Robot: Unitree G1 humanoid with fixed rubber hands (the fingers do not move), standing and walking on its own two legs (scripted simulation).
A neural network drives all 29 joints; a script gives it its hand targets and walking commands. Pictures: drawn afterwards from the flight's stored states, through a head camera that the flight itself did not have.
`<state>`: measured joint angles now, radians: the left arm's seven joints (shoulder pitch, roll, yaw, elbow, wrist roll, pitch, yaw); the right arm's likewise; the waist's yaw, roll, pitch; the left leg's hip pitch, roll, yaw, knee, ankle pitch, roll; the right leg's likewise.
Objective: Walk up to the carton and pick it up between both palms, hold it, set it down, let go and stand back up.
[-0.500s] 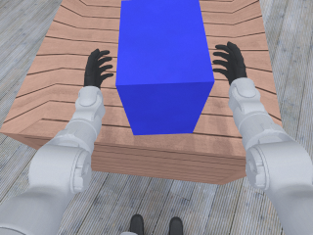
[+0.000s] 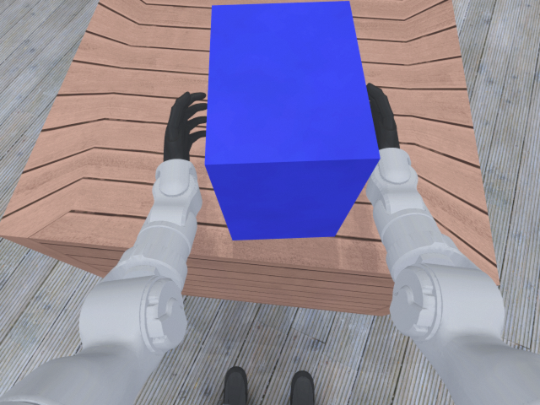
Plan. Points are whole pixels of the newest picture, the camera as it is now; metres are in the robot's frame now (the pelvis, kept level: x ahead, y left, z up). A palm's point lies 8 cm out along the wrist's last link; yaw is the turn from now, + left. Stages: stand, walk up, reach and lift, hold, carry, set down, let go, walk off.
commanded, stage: reach and lift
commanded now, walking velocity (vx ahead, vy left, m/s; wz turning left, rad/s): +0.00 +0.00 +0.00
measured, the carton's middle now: (282, 138) +0.50 +0.01 +0.00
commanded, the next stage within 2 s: none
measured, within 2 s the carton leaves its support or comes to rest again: neither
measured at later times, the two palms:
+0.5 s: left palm (181, 161) +0.43 +0.15 +0.04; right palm (377, 160) +0.45 -0.12 +0.03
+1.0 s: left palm (180, 164) +0.43 +0.15 +0.04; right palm (376, 161) +0.45 -0.12 +0.03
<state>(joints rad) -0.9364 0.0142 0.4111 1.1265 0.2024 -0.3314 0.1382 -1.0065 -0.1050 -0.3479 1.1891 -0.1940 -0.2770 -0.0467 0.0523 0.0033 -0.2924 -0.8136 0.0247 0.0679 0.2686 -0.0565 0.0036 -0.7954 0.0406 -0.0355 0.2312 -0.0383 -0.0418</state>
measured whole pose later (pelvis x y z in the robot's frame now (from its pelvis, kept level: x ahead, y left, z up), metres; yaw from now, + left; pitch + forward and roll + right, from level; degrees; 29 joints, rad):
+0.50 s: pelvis +0.01 -0.01 +0.01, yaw +3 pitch +23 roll +0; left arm -0.86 -0.11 0.66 1.02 0.49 -0.24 0.08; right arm -0.86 0.14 -0.74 0.91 -0.64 -0.23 -0.02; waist 0.02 0.06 -0.15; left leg -0.54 0.01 0.01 0.17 -0.04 -0.01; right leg -0.51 0.03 -0.09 0.15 -0.05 -0.05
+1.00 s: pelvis +0.01 -0.01 +0.02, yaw +5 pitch +22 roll +0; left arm -0.85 -0.12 0.69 1.01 0.50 -0.26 0.04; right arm -0.81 0.19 -0.76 0.80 -0.71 -0.21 -0.01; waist 0.01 0.06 -0.12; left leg -0.50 0.01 -0.02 0.16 -0.04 -0.01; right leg -0.47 0.03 -0.12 0.15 -0.07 -0.06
